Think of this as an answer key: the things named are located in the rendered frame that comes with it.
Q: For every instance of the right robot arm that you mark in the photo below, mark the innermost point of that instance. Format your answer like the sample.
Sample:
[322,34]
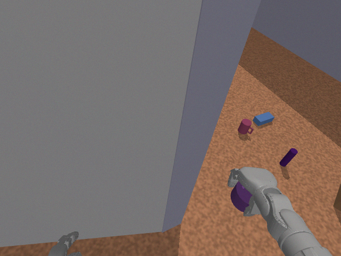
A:
[285,225]

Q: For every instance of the left robot hand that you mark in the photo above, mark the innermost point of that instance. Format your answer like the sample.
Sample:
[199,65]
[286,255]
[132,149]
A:
[64,243]

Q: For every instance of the right robot hand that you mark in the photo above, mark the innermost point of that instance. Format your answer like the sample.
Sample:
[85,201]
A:
[251,178]

